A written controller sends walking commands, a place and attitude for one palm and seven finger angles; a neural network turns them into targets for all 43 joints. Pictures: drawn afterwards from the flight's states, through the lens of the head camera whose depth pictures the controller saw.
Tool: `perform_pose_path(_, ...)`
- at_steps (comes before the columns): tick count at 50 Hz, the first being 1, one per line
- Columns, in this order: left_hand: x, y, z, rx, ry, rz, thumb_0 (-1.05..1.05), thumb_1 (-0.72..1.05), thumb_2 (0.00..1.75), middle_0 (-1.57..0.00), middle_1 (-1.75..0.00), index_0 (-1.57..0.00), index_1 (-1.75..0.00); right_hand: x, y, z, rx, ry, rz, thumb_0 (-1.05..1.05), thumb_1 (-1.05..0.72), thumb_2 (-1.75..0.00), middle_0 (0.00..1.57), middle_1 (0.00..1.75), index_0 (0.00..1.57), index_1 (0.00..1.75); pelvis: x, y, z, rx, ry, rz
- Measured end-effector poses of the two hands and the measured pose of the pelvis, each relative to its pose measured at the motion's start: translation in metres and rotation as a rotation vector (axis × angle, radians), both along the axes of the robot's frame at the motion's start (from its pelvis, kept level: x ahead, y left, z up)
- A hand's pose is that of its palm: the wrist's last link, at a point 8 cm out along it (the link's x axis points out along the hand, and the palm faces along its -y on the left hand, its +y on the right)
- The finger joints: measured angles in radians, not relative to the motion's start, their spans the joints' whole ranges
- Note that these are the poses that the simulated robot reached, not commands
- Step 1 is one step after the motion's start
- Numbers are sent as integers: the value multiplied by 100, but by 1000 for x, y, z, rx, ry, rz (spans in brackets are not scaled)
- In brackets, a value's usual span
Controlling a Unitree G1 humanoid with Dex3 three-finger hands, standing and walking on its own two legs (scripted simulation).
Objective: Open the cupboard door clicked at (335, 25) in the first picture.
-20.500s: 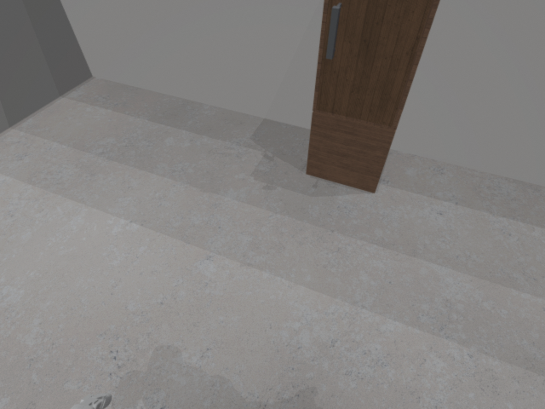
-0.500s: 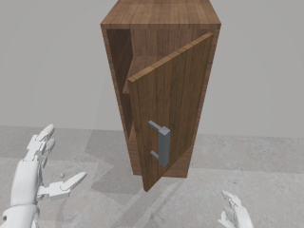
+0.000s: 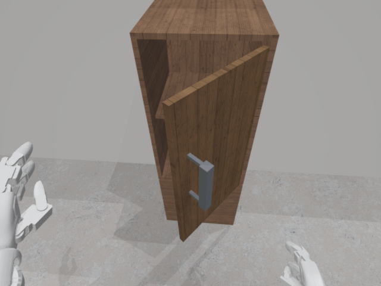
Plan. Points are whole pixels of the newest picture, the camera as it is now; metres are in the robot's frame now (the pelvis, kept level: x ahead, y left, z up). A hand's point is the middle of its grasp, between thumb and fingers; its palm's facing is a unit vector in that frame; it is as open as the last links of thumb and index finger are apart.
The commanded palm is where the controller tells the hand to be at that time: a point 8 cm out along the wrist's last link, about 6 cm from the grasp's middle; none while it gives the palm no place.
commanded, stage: draw the hand back to the body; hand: left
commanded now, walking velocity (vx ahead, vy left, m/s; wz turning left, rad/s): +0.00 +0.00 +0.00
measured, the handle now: (198, 182) +0.36 +0.03 +0.00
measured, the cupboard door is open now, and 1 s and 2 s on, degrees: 51 51 51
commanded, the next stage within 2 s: step back with the hand held close in 0.14 s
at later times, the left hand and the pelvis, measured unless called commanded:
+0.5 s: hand (53, 207) +0.19 +0.25 +0.15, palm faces +0.37 -0.79 -0.49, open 7.5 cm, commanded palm +0.13 +0.29 +0.17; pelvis -0.01 +0.00 +0.00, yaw -1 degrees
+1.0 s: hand (2, 255) +0.11 +0.28 +0.15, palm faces +0.43 -0.75 -0.50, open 7.5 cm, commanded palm +0.05 +0.32 +0.17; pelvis -0.09 +0.01 -0.02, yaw +1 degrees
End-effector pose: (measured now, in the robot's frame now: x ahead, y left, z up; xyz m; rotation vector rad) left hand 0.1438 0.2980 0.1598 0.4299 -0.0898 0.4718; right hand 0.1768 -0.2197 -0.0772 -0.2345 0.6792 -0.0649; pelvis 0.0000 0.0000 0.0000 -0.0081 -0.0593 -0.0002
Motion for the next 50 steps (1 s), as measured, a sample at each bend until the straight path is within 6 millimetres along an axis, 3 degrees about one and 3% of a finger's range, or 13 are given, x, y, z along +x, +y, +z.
perform_pose_path(14, -3, -9, 8, 22, -18, -5, 2, 89, 89, -21, -30, -20, -30, -5, -6, -3, 16, 0, -6, 2, -91, -89, 20, 29, 20, 30, -3, -9, 1, 0, -10, -1)
perform_pose_path(19, 1, -6, 20, 96, -43, -23, 2, 89, 90, -21, -30, -21, -30, -7, -12, -3, 10, 21, -21, 2, -91, -89, 20, 30, 20, 30, -7, -10, 0, -12, 30, 4)
perform_pose_path(29, 1, -8, 4, 119, 70, -118, 2, 89, 90, -21, -30, -21, -30, -31, -29, -2, -29, 73, -132, 2, -91, -89, 20, 29, 20, 30, -21, 0, -1, -8, 75, -18)
perform_pose_path(41, -36, 9, 12, 163, -23, -136, 2, 89, 89, -21, -30, -21, -30, -74, -13, 3, -55, 64, -132, 1, -91, -89, 20, 29, 20, 30, -59, 13, -7, -17, 69, -16)
perform_pose_path(50, -76, 18, 8, 198, -77, -82, 2, 89, 89, -21, -30, -21, -30, -103, 3, -9, -46, 43, -69, 1, -91, -89, 20, 30, 20, 30, -89, 14, -18, -25, 54, 13)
